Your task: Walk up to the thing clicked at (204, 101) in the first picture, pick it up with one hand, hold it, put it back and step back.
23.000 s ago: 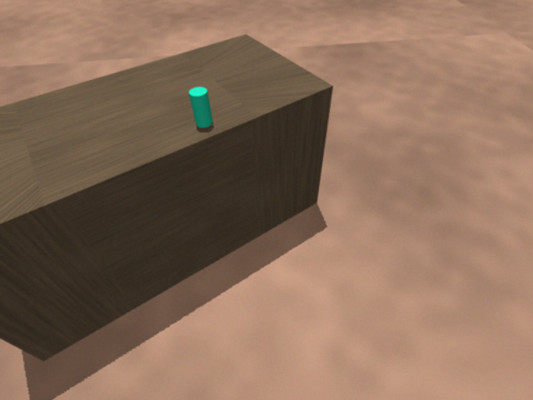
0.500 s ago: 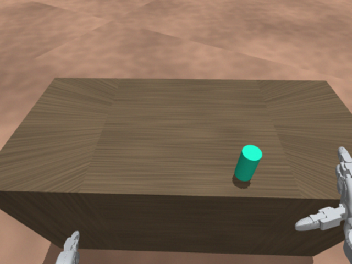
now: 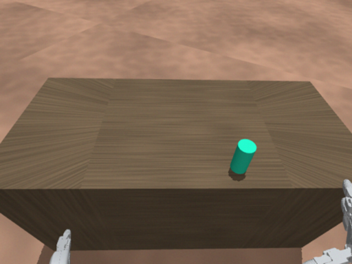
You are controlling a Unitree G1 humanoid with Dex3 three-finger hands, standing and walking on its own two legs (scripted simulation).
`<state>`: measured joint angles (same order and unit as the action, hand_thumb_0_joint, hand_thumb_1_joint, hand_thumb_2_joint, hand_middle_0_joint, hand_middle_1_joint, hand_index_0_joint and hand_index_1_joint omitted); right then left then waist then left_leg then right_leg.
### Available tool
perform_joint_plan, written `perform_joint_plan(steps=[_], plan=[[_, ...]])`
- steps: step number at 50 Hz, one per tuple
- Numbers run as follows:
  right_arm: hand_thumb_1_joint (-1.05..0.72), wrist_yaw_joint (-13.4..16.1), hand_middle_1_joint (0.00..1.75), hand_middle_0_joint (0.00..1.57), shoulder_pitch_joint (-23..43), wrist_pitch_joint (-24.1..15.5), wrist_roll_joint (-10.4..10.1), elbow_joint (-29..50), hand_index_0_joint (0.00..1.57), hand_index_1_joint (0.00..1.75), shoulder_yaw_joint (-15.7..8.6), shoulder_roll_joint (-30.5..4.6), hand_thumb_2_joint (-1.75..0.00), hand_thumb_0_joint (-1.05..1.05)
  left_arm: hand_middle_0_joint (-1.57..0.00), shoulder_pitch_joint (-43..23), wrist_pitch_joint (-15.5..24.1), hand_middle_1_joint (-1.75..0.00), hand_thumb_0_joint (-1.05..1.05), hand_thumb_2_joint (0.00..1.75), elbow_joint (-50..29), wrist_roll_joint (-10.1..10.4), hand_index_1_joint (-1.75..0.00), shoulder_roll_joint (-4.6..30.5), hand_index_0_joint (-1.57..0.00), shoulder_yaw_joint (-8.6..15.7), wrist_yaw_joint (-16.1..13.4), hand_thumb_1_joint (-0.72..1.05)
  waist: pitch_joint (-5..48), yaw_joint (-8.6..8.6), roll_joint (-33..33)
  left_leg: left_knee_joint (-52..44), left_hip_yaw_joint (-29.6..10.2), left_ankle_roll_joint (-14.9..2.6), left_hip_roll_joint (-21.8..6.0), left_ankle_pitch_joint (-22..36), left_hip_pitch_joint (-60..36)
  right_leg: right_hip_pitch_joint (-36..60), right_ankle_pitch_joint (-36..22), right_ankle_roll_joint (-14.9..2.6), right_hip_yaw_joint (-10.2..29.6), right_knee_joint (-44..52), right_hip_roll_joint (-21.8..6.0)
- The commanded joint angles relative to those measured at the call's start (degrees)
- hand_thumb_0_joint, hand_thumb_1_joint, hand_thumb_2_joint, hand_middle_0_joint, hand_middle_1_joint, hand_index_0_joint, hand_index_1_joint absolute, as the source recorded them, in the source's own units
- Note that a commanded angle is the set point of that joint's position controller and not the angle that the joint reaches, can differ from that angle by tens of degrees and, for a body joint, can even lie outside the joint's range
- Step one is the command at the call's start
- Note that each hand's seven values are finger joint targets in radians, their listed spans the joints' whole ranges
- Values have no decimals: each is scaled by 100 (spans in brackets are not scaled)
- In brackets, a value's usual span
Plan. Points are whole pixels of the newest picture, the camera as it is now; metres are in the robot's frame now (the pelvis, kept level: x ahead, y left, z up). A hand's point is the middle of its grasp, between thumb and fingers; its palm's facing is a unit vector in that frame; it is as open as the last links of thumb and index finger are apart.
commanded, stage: sink last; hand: right
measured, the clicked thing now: (242, 157) +0.44 -0.20 -0.06
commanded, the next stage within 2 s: home in 0.02 s
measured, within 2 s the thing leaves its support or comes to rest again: neither
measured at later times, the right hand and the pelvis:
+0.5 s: hand (278, 251) +0.17 -0.21 -0.05, palm faces +0.14 +0.96 -0.26, open 17.6 cm; pelvis +0.01 -0.01 +0.01, yaw +0 degrees
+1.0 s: hand (259, 245) +0.20 -0.19 -0.09, palm faces +0.08 +0.97 -0.23, open 17.6 cm; pelvis +0.02 -0.01 +0.01, yaw +2 degrees
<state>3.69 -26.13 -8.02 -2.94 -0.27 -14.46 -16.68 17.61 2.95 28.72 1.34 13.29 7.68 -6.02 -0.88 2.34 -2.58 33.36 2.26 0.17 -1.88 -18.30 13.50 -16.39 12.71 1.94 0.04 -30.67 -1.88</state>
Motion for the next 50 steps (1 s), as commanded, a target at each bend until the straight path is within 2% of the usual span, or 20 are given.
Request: perform_joint_plan(steps=[1,4,5,7,11,14,18,22,24,28,32,33,36,37,38,39,41,45,47,50], plan=[[54,68,6,5,520,-575,11,1218,5,6,-643,-1140,-5,0,-5,-672,432,-5,0,6,-911,-42,-5,583,-5,24,13,-54,409,129,170,-962,13,-11,29,391,241,522,-320,-220,-309,512,255],[54,72,5,5,373,-616,16,753,5,5,-724,-1208,-5,0,-5,-611,475,-5,0,6,-628,-68,-6,884,-5,356,-41,-54,219,-26,302,-1181,-42,6,5,146,260,595,-139,-232,-322,605,257],[53,72,5,5,493,-667,-4,1077,5,5,-813,-1285,-5,0,-6,-614,492,-5,0,7,-586,-69,-6,828,-5,269,-11,-55,266,73,175,-1172,-6,-6,23,218,193,593,-214,-219,-311,650,253],[54,60,5,5,329,-723,18,838,5,5,-826,-1279,-6,0,-11,-676,532,-14,0,15,-689,-59,-14,679,-11,133,18,-46,190,64,185,-1198,-7,-7,26,324,114,597,-306,-221,-333,668,259],[55,-25,5,5,350,-802,57,449,5,5,-328,-792,-6,0,-12,-896,557,-17,0,46,-653,-47,-17,164,-12,-410,109,-14,69,27,230,-1262,11,-7,55,468,61,617,-413,-231,-350,742,238],[59,-75,5,5,351,-762,94,10,5,5,68,-514,-4,0,-14,-1058,563,-19,0,54,-484,-39,-19,-42,-14,-714,152,10,105,19,226,-1227,67,-23,105,609,27,617,-452,-241,-349,828,209],[57,-87,5,5,582,-657,131,-400,5,5,261,-526,-4,0,-16,-873,567,-23,0,67,-152,-90,-23,598,-16,-242,91,42,262,-225,149,-1141,162,-29,177,793,48,793,-479,-240,-288,907,144],[57,-98,5,5,1035,-488,189,-988,5,5,620,-325,-5,0,-17,-936,573,-25,0,72,-128,-78,-24,751,-17,-64,86,58,369,-388,337,-1135,192,-20,193,929,88,973,-590,-248,-239,896,102],[57,-94,5,5,1224,-376,221,-1399,5,5,818,-154,-4,0,-17,-997,564,-25,0,74,-164,-56,-25,561,-17,-258,113,61,424,-370,443,-1118,203,-25,205,958,73,973,-625,-249,-217,896,76],[58,-52,5,5,1820,-284,250,-1921,5,5,953,-162,-4,0,-19,-1242,508,-28,0,85,-134,-43,-28,210,-19,-575,118,80,692,-282,170,-1113,120,-41,153,1113,-125,927,-749,-234,-254,824,117],[60,17,4,5,1820,-198,262,-2314,5,4,998,-243,-2,0,-20,-1411,452,-29,0,89,-99,-44,-29,113,-20,-694,153,88,901,-126,-92,-1103,85,-69,147,1243,-423,837,-855,-196,-298,829,144],[59,18,5,5,1702,-131,251,-2587,5,5,1115,-115,-4,0,-20,-1373,417,-30,0,90,-29,-47,-29,254,-20,-588,156,89,763,-196,-34,-1120,111,-71,178,1212,-344,802,-818,-200,-295,859,112],[59,57,5,5,1828,-113,240,-2320,5,5,1028,-303,-3,0,-20,-1421,361,-30,0,90,-110,-31,-30,259,-20,-600,203,89,1003,-99,-332,-1112,95,-91,179,1514,-578,917,-1134,-155,-330,849,118],[58,201,5,5,1625,-128,225,-2380,5,5,414,-558,-4,0,-20,-772,240,-30,0,90,413,-111,-29,769,-20,-444,187,89,624,-25,-203,-1136,55,-87,238,1337,-452,820,-867,-169,-362,850,133],[57,127,5,5,1200,-67,234,-2766,5,5,1103,93,-4,0,-20,-934,216,-30,0,90,269,-88,-29,587,-20,-563,224,89,343,-141,104,-1172,90,-82,267,1235,-400,673,-776,-184,-359,901,104],[56,81,5,5,1392,-73,205,-2609,5,5,1376,349,-5,0,-20,-982,205,-30,0,90,214,-95,-30,506,-20,-588,261,89,332,-222,167,-1201,89,-68,271,1236,-361,678,-740,-205,-369,893,108],[56,142,5,5,1668,-65,197,-2545,5,5,1179,186,-5,0,-20,-1005,145,-30,0,90,229,-70,-30,553,-20,-552,251,89,436,-196,269,-1190,74,-54,265,1372,-342,752,-882,-220,-377,859,105],[59,114,5,5,1914,-75,189,-2541,5,5,1319,237,-3,0,-20,-1014,17,-30,0,90,231,-53,-30,568,-20,-557,263,89,396,-250,482,-1187,51,-29,239,1349,-225,767,-833,-246,-379,850,124],[59,147,4,5,2004,-89,194,-2518,5,4,1156,93,-3,0,-20,-990,-39,-30,0,90,250,-52,-30,606,-20,-535,243,89,622,-197,495,-1135,51,-28,237,1463,-326,870,-948,-249,-362,828,121],[60,169,4,5,2098,-69,204,-2466,5,4,1139,29,-3,0,-20,-1002,-94,-30,0,90,263,-53,-30,603,-20,-529,230,89,721,-177,379,-1100,42,-26,217,1593,-393,929,-1064,-250,-364,795,133]])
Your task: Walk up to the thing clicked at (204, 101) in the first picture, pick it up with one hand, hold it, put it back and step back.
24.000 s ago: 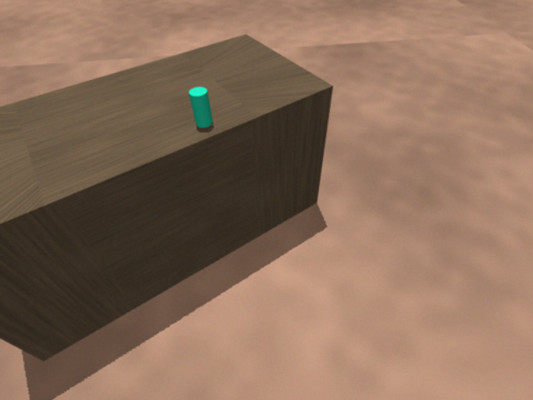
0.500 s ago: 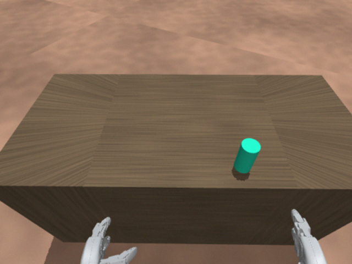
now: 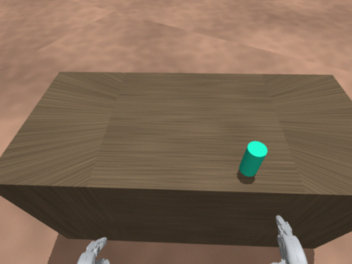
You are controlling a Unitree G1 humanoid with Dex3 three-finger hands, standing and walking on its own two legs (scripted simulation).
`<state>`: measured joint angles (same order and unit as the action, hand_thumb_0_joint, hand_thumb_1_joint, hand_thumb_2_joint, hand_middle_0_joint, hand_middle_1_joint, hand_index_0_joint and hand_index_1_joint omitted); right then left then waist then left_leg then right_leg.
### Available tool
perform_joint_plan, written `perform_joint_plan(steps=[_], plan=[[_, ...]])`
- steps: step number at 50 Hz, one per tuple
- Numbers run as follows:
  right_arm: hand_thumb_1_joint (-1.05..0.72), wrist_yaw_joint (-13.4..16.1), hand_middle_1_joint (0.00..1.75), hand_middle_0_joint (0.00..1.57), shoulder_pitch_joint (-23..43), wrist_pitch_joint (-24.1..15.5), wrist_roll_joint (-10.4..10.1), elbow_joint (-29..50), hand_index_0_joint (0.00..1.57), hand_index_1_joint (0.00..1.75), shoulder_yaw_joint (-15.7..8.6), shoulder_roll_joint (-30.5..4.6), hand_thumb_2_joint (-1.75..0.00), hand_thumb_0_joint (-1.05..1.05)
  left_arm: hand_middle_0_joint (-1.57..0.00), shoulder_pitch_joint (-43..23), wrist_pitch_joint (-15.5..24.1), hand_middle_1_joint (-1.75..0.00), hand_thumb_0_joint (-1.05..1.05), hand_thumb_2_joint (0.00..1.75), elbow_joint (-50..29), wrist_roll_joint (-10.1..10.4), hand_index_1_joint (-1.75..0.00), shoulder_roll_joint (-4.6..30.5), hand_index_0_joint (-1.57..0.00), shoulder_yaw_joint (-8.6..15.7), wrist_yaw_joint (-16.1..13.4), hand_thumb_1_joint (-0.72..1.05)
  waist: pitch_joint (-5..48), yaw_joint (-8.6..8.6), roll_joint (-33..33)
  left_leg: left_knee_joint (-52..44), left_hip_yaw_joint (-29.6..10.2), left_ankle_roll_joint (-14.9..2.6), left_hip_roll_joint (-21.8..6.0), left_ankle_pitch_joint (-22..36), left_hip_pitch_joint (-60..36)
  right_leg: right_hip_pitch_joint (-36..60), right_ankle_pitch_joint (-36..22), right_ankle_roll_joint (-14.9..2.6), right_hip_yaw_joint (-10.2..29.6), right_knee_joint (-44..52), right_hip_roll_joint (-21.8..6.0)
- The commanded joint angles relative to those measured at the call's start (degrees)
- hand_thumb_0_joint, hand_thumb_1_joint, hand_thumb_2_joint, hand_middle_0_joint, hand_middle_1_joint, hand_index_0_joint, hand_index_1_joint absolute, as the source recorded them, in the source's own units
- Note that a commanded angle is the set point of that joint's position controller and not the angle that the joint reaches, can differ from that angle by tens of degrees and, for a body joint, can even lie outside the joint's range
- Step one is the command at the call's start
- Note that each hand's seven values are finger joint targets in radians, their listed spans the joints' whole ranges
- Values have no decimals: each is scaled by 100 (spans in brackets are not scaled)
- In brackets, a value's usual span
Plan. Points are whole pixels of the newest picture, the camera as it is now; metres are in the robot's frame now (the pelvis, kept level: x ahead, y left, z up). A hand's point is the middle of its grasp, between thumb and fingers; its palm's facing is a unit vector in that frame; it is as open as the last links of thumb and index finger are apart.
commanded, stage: home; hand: right
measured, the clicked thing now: (252, 159) +0.41 -0.20 -0.07
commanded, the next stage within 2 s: stand in 2.00 s
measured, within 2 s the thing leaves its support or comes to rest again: neither
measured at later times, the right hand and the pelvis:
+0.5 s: hand out of the picture +0.05 -0.27 -0.14, palm faces -0.05 +0.92 -0.39, open 17.5 cm; pelvis -0.01 +0.00 +0.00, yaw +0 degrees
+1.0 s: hand out of the picture +0.04 -0.26 -0.15, palm faces -0.07 +0.93 -0.35, open 17.5 cm; pelvis -0.02 +0.00 +0.01, yaw +0 degrees
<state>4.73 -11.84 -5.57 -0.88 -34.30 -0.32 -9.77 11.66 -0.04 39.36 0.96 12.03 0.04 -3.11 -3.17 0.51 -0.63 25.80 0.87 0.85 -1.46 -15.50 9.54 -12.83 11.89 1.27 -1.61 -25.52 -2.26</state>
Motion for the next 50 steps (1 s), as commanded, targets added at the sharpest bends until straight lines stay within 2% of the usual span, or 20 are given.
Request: perform_joint_plan(steps=[1,2,4,7,8,10,11,17,22,24,30,32,33,35,37,40,41,46,48,50], plan=[[60,85,4,5,708,-311,3,889,5,4,-262,-621,-3,0,-20,-371,183,-30,0,90,-792,-17,-29,766,-20,247,-77,89,1074,-25,168,-312,158,-92,177,1453,-12,671,-1102,-178,-213,255,172],[58,-96,5,5,-158,-103,398,-201,5,5,-516,-2077,-3,0,-20,-144,253,-30,0,90,-211,-407,-30,1622,-20,479,81,90,1270,-55,-144,137,-265,-153,-488,2415,-178,655,-2101,-297,288,-219,-372],[59,-199,5,5,-167,63,327,-379,5,5,-507,-1945,-3,0,-20,-119,263,-30,0,90,-67,-376,-29,1503,-20,425,197,89,1455,-5,-39,183,-240,-214,-518,2464,-324,652,-2203,-308,339,-251,-413],[57,-319,5,5,140,106,246,-733,5,5,-303,-1781,-4,0,-20,-266,266,-30,0,90,308,-275,-30,1535,-20,330,279,90,1061,-47,152,-52,-279,-194,-471,1870,-32,571,-1668,-261,354,-105,-428],[57,-340,5,5,237,130,240,-876,5,5,-253,-1809,-4,0,-20,-359,249,-30,0,90,425,-283,-30,1555,-20,301,292,90,794,-64,189,-198,-294,-203,-475,1606,105,466,-1433,-235,368,7,-415],[59,-360,5,5,350,158,249,-1139,5,5,-217,-1889,-3,0,-20,-384,220,-30,0,90,676,-283,-30,1636,-20,282,302,90,651,-102,125,-312,-341,-215,-503,1574,62,439,-1297,-245,386,82,-425],[59,-376,5,5,384,183,251,-1274,5,5,-200,-1941,-3,0,-20,-378,199,-30,0,90,814,-281,-30,1663,-20,253,311,90,409,-119,121,-416,-388,-206,-495,1282,136,307,-977,-245,386,213,-400],[56,-394,5,5,437,261,220,-1897,5,5,-152,-2208,-4,0,-20,-551,165,-30,0,90,1398,-246,-30,1867,-20,192,317,90,517,-85,82,-647,-448,-210,-524,1232,27,741,-940,-272,448,409,-453],[56,-410,5,5,473,322,212,-2226,5,5,-98,-2349,-4,0,-20,-546,140,-30,0,90,1764,-217,-30,2017,-20,154,322,90,211,-106,94,-929,-487,-221,-512,668,137,666,-400,-260,509,692,-442],[56,-419,5,5,444,352,207,-2323,5,5,-78,-2367,-5,0,-20,-559,138,-30,0,90,1867,-215,-30,2084,-20,155,324,90,5,-99,-7,-992,-501,-229,-478,313,229,535,21,-242,574,871,-434],[56,-435,5,5,319,370,213,-2472,5,5,-66,-2404,-4,0,-20,-569,139,-30,0,90,2050,-204,-30,2159,-20,153,317,90,107,-56,36,-1037,-517,-246,-477,143,182,537,229,-247,663,988,-478],[58,-434,5,5,354,377,214,-2507,5,5,-63,-2402,-3,0,-20,-540,127,-30,0,90,2114,-211,-30,2173,-20,156,321,90,-29,-71,40,-1058,-550,-248,-475,-118,244,408,452,-239,662,1026,-458],[58,-433,5,5,338,373,215,-2504,5,5,-74,-2420,-3,0,-20,-547,135,-30,0,90,2132,-205,-30,2168,-20,162,319,90,154,-66,65,-1030,-538,-260,-495,38,161,538,263,-250,690,1008,-497],[57,-426,5,5,346,376,224,-2517,5,5,-70,-2411,-4,0,-20,-553,122,-30,0,90,2174,-193,-30,2149,-20,174,323,90,77,-86,112,-1108,-574,-258,-505,-32,299,590,188,-249,651,957,-467],[58,-433,5,5,341,381,202,-2548,5,5,-60,-2387,-3,0,-20,-467,116,-30,0,90,2234,-194,-30,2123,-20,161,331,90,-53,-117,60,-1141,-586,-242,-475,-258,341,434,469,-221,642,1023,-434],[58,-430,5,5,297,371,205,-2557,5,5,-66,-2368,-4,0,-20,-551,135,-30,0,90,2236,-195,-30,2079,-20,165,329,90,122,-67,58,-1065,-568,-259,-502,14,221,535,152,-238,677,1001,-488],[58,-424,5,5,335,378,200,-2563,5,5,-65,-2358,-4,0,-20,-508,120,-30,0,90,2262,-193,-30,2096,-20,172,328,90,46,-91,63,-1113,-580,-236,-494,-97,217,420,260,-232,656,1002,-457],[59,-425,4,5,357,374,183,-2574,5,4,-73,-2333,-3,0,-20,-533,132,-30,0,90,2286,-182,-30,2061,-20,162,317,90,162,-77,17,-1043,-566,-228,-534,326,58,472,15,-242,648,978,-486],[57,-412,5,5,373,370,174,-2572,5,5,-61,-2329,-4,0,-20,-578,136,-30,0,90,2280,-172,-30,2032,-20,164,312,90,305,-69,145,-1048,-560,-231,-570,552,54,685,-481,-251,637,896,-515],[58,-408,5,5,414,362,154,-2579,5,5,-59,-2337,-3,0,-20,-538,149,-30,0,90,2316,-163,-30,2028,-20,156,309,90,322,-80,77,-1033,-563,-218,-577,769,-69,689,-622,-241,600,887,-508]])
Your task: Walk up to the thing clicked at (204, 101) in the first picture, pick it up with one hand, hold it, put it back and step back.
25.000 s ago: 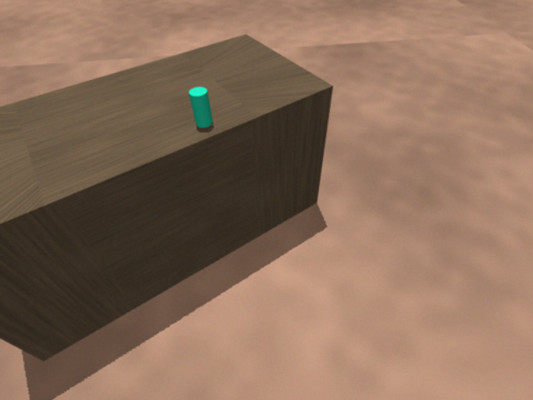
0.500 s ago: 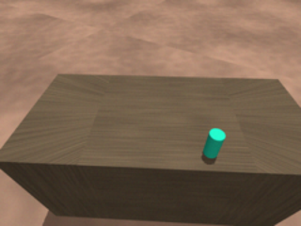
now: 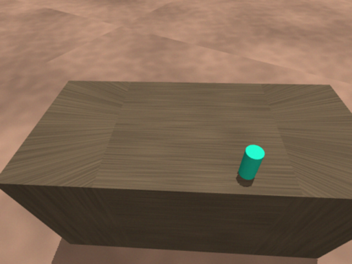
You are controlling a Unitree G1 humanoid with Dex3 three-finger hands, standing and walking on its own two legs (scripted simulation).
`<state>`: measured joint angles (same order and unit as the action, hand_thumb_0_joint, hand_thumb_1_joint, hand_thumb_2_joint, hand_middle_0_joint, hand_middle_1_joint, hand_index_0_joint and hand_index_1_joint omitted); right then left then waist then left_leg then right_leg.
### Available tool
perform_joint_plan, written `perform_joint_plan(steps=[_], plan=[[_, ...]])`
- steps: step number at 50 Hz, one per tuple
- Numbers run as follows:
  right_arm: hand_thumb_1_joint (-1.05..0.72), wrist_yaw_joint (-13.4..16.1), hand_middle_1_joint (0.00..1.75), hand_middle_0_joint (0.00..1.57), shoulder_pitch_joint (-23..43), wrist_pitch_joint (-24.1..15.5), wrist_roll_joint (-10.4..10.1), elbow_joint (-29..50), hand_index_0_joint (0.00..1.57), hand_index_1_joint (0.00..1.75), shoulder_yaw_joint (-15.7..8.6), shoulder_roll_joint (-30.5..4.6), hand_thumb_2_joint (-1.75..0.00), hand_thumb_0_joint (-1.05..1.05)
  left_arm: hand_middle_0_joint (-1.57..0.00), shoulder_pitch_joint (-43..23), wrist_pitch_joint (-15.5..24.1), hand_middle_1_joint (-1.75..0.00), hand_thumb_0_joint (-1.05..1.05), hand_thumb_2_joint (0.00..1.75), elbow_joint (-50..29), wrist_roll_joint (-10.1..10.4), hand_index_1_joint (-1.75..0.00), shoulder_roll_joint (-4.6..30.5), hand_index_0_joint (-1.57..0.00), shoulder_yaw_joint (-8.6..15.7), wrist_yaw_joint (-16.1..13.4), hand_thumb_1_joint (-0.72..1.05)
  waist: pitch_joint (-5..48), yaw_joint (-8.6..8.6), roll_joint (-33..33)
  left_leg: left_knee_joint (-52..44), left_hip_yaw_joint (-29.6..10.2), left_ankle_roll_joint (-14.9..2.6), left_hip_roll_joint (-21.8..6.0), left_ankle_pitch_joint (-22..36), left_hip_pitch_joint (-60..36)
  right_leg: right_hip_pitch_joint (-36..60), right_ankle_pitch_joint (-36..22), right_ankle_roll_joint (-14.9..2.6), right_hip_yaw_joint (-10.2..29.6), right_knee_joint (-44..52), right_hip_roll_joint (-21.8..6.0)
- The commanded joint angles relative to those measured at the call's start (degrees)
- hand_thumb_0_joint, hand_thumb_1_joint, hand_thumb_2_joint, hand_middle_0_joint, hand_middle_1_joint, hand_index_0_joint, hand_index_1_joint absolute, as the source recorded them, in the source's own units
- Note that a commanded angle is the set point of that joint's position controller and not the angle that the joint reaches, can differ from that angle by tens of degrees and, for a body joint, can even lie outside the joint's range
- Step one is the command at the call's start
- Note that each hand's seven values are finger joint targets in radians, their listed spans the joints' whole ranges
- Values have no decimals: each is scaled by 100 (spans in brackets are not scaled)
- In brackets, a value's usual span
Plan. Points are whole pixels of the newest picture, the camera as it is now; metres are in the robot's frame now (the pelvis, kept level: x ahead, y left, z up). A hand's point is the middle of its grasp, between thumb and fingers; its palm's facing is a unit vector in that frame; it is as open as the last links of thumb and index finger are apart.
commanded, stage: home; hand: right
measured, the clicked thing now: (250, 162) +0.43 -0.20 -0.08
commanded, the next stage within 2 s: stand in 1.00 s
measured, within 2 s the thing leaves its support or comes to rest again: neither
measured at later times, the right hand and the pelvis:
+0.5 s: hand out of the picture +0.07 -0.26 -0.15, palm faces -0.04 +0.93 -0.35, open 17.6 cm; pelvis +0.01 +0.00 +0.00, yaw +0 degrees
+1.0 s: hand out of the picture +0.07 -0.26 -0.16, palm faces -0.03 +0.94 -0.35, open 17.6 cm; pelvis +0.01 +0.00 +0.00, yaw -1 degrees
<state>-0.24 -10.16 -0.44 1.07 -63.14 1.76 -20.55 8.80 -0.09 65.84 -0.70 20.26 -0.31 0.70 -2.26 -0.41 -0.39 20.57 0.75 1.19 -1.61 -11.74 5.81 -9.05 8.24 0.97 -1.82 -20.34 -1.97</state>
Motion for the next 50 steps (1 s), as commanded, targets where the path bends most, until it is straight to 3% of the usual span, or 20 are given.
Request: perform_joint_plan(steps=[1,4,6,9,18,23,28,39,42,50], plan=[[58,91,5,5,224,-154,-36,289,5,5,-255,-1257,-3,0,-20,-262,151,-30,0,90,-324,-4,-30,1204,-20,190,-70,90,194,15,63,-532,-517,-253,-545,330,350,299,-312,-190,626,389,-545],[58,101,5,5,293,-150,-41,285,5,5,-263,-1279,-4,0,-20,-310,144,-30,0,90,-321,1,-30,1201,-20,193,-82,90,265,7,86,-519,-520,-229,-577,587,261,365,-502,-192,581,326,-551],[58,102,5,5,293,-140,-54,263,5,5,-255,-1239,-3,0,-20,-322,141,-30,0,90,-299,-5,-30,1209,-20,187,-82,90,197,20,18,-541,-536,-223,-585,513,213,278,-339,-176,564,386,-534],[58,107,5,5,319,-135,-38,263,5,5,-278,-1275,-3,0,-20,-373,153,-30,0,90,-320,-5,-30,1200,-20,194,-87,90,307,35,18,-480,-492,-220,-599,670,114,351,-620,-179,586,368,-572],[59,104,4,5,410,-124,-33,247,5,4,-310,-1255,-3,0,-20,-445,158,-30,0,90,-341,0,-30,1221,-20,215,-95,90,296,33,-4,-516,-446,-195,-607,641,90,372,-661,-191,609,420,-583],[60,92,4,5,402,-112,-25,220,5,4,-314,-1221,-2,0,-20,-451,154,-30,0,90,-328,6,-30,1217,-20,219,-92,90,109,20,29,-598,-445,-182,-572,264,217,272,-145,-174,599,522,-542],[59,90,4,5,393,-117,-13,228,5,4,-331,-1207,-3,0,-20,-508,141,-30,0,90,-354,-2,-30,1231,-20,234,-89,90,139,31,57,-640,-435,-184,-581,172,280,298,-36,-213,638,507,-547],[58,95,5,5,369,-133,-39,205,5,5,-344,-1247,-3,0,-20,-465,168,-30,0,90,-353,8,-30,1230,-20,220,-97,90,398,43,20,-559,-415,-210,-638,616,4,404,-727,-225,631,369,-595],[59,91,4,5,335,-121,-34,164,5,4,-326,-1213,-3,0,-20,-438,157,-30,0,90,-318,17,-30,1197,-20,206,-91,90,191,24,13,-625,-413,-183,-606,385,82,267,-382,-196,620,454,-544],[59,89,4,5,344,-119,-31,183,5,4,-340,-1201,-3,0,-20,-449,157,-30,0,90,-336,25,-30,1244,-20,234,-96,90,166,35,11,-654,-404,-181,-603,364,96,255,-365,-209,640,468,-547]])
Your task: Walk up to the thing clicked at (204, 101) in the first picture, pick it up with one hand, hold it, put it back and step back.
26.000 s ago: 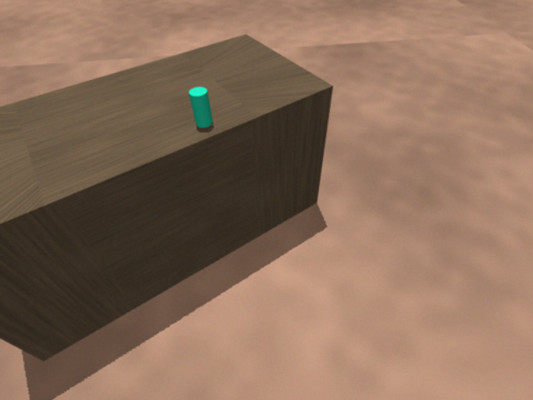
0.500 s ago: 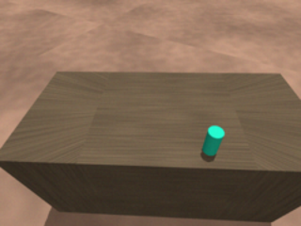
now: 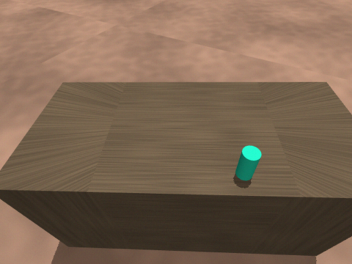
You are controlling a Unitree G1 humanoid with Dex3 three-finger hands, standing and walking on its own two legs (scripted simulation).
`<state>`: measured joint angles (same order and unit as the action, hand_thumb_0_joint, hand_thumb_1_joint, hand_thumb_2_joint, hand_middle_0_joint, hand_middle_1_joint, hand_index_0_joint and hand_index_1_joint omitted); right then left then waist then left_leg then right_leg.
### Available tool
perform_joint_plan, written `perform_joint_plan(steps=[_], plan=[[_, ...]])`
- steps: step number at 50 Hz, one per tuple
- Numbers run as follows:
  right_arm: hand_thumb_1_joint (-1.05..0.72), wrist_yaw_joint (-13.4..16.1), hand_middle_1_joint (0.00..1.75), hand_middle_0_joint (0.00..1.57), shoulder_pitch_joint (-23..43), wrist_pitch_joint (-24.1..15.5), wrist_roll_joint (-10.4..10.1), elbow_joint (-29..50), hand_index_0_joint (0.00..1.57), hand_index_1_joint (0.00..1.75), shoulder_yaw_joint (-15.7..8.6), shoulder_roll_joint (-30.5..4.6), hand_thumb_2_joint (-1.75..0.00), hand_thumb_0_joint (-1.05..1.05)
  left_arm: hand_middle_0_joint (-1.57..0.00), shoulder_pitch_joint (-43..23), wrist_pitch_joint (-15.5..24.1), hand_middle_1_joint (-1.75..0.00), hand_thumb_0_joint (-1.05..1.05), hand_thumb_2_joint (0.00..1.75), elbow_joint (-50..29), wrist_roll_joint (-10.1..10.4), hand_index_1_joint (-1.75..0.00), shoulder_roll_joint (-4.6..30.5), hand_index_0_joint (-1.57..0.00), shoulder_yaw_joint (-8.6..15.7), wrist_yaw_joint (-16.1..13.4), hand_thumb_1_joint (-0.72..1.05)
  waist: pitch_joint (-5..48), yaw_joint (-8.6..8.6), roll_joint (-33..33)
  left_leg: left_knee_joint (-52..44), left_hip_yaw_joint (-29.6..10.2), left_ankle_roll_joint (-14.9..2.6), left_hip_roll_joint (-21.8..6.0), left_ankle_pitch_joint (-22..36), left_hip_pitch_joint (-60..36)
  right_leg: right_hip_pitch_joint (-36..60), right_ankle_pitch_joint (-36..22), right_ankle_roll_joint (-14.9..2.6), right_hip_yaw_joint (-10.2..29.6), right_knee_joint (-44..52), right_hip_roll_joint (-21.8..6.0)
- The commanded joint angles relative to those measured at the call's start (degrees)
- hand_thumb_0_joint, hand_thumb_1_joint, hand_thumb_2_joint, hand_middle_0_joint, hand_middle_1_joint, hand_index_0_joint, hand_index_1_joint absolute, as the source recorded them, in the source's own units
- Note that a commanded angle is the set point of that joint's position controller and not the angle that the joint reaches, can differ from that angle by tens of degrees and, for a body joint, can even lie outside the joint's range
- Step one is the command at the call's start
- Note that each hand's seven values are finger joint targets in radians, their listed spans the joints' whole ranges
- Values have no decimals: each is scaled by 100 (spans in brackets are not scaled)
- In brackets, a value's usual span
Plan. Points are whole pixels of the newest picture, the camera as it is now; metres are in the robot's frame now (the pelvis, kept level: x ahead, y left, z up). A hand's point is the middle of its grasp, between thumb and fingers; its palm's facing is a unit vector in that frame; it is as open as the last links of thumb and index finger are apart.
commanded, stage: stand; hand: right
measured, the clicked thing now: (247, 163) +0.42 -0.18 -0.08
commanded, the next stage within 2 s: none
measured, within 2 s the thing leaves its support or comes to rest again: neither
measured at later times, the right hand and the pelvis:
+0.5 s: hand out of the picture +0.07 -0.25 -0.16, palm faces -0.04 +0.94 -0.34, open 10.6 cm; pelvis +0.00 +0.00 +0.00, yaw +0 degrees
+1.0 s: hand out of the picture +0.07 -0.25 -0.16, palm faces -0.02 +0.94 -0.34, open 7.4 cm; pelvis +0.00 +0.00 +0.00, yaw -1 degrees
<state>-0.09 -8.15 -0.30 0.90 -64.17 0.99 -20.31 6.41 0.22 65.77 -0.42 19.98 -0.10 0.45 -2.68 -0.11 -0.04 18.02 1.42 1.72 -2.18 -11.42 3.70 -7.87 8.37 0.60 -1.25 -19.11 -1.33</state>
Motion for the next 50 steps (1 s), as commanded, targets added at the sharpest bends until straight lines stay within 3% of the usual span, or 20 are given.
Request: perform_joint_plan(steps=[1,5,7,8,16,24,33,35,50], plan=[[60,74,4,5,191,-133,-16,290,5,4,-277,-1251,-2,0,-20,-184,129,-30,0,90,-330,-13,-30,1233,-20,203,-69,90,275,-11,-22,-351,-467,-250,-574,363,203,141,-387,-180,588,339,-621],[60,77,4,5,198,-131,-11,316,5,4,-276,-1244,-2,0,-20,-206,131,-30,0,90,-367,-16,-30,1229,-20,207,-70,90,313,-1,75,-346,-451,-257,-574,442,268,188,-622,-184,593,321,-637],[44,77,20,20,226,-140,-21,326,20,20,-277,-1236,-18,0,-20,-205,138,-30,0,90,-370,-22,-30,1241,-20,212,-71,90,405,9,37,-327,-457,-255,-605,548,181,226,-744,-193,577,254,-646],[36,75,28,20,198,-140,-20,310,20,28,-275,-1236,-26,0,-20,-192,139,-30,0,90,-356,-17,-30,1237,-20,208,-74,90,393,-1,21,-334,-466,-248,-591,608,180,235,-777,-170,579,273,-641],[-28,85,30,20,205,-149,-12,306,20,30,-279,-1222,-90,0,-20,-213,129,-30,0,90,-378,-7,-30,1235,-20,213,-73,90,353,5,56,-373,-426,-230,-588,633,226,266,-830,-178,585,255,-648],[-90,74,30,20,223,-147,-15,307,20,30,-287,-1224,-90,0,-20,-208,125,-30,0,90,-376,-10,-30,1245,-20,218,-63,90,287,-3,27,-428,-434,-244,-592,379,193,127,-534,-194,611,314,-635],[-90,74,30,20,222,-144,-8,314,20,30,-295,-1207,-90,0,-20,-221,146,-30,0,90,-410,-10,-30,1241,-20,217,-83,90,415,-3,11,-371,-416,-248,-601,735,169,299,-971,-179,596,246,-669],[-90,75,30,20,238,-138,-17,290,20,30,-300,-1195,-90,0,-20,-188,133,-30,0,90,-386,-4,-30,1238,-20,209,-82,90,316,-9,-26,-384,-442,-226,-598,562,127,152,-658,-175,568,284,-629],[-90,60,30,20,201,-126,-18,293,20,30,-324,-1192,-90,0,-20,-182,155,-30,0,90,-417,-6,-30,1266,-20,225,-83,90,311,5,15,-404,-415,-247,-594,404,196,223,-664,-200,642,331,-649]])
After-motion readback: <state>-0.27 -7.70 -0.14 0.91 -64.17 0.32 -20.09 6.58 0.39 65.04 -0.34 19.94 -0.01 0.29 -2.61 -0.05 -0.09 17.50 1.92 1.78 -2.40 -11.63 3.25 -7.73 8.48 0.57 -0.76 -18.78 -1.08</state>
